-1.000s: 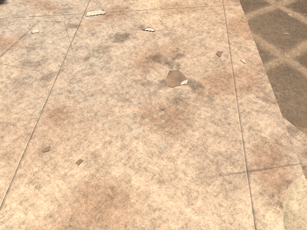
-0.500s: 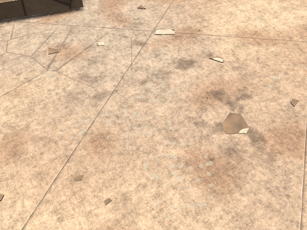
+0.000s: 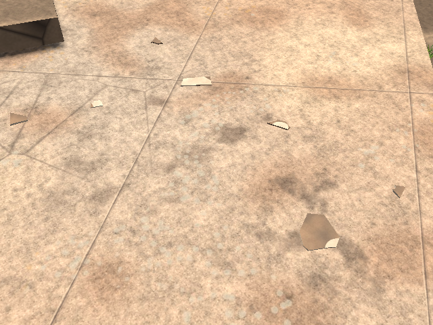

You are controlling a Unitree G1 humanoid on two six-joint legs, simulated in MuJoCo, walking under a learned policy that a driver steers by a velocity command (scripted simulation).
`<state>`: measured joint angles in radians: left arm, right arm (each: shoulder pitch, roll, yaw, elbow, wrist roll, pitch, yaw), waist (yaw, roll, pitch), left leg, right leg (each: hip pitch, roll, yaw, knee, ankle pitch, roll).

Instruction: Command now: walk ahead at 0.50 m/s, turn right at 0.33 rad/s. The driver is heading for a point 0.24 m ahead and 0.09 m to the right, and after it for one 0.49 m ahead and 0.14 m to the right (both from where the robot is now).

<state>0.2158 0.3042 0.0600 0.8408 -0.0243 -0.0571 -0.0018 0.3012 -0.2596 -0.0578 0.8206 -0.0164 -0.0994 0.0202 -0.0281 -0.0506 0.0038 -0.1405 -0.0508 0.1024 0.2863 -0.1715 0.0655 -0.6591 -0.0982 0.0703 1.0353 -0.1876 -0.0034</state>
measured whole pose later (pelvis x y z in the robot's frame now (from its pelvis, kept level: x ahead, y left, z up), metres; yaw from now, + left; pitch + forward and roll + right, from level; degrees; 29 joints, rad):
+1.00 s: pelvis +0.45 -0.08 -0.02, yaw -22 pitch +1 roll +0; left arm 0.22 0.26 0.05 0.79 0.00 0.04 0.03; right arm 0.13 -0.21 -0.02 0.79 -0.02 -0.02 0.01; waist 0.00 -0.02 0.04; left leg -0.38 -0.03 0.02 0.49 -0.11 0.04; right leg -0.31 -0.03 0.07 0.66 -0.36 0.05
